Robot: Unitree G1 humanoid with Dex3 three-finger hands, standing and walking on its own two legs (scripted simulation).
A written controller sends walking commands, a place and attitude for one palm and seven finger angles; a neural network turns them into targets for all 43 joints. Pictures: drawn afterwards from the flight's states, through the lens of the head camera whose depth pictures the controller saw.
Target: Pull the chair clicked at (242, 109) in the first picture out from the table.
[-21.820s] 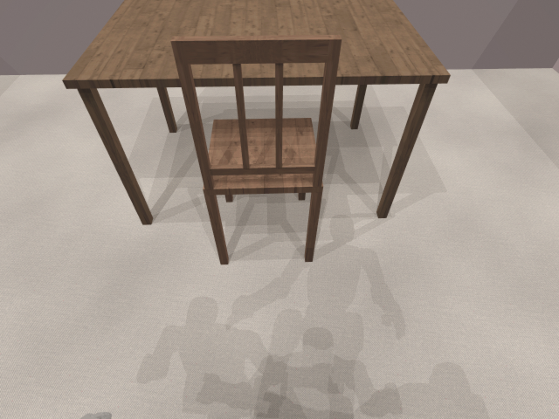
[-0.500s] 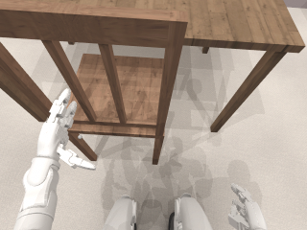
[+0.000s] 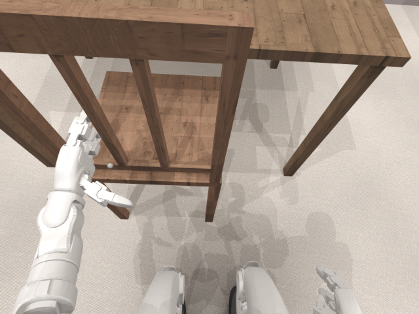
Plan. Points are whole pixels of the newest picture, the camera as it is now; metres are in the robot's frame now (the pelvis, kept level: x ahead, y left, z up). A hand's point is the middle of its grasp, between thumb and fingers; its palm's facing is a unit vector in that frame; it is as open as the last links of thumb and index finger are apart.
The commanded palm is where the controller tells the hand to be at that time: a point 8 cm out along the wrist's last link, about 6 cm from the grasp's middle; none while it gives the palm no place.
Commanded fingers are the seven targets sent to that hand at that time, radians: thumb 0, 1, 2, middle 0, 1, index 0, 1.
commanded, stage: push the fingers through the gap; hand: left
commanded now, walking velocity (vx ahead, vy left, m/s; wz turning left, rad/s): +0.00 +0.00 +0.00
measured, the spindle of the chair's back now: (100, 122) +0.45 +0.21 +0.05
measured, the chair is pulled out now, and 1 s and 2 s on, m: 0.00 0.00 0.01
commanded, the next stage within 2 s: hook a spindle and tug to test in 0.82 s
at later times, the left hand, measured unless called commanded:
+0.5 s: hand (117, 142) +0.43 +0.19 +0.02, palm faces -0.03 -1.00 -0.05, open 16.9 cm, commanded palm +0.40 +0.24 +0.02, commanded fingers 0.00 -0.50 0.30 -0.06 -0.08 -0.06 -0.08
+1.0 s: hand (115, 141) +0.43 +0.19 +0.02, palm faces -0.02 -1.00 -0.04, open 16.9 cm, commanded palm +0.40 +0.23 +0.02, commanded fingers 0.00 -0.50 0.30 -0.15 -0.35 -0.15 -0.35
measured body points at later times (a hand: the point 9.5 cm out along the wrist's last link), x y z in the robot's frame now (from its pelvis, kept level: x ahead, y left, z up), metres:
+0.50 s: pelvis +0.00 +0.00 +0.00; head +0.14 +0.01 +0.42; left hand +0.42 +0.24 +0.02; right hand +0.10 -0.27 -0.12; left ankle +0.01 +0.10 -0.63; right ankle +0.04 -0.13 -0.63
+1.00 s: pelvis +0.00 +0.00 +0.00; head +0.15 +0.01 +0.43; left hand +0.42 +0.24 +0.02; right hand +0.10 -0.27 -0.12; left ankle +0.01 +0.10 -0.63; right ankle +0.04 -0.13 -0.63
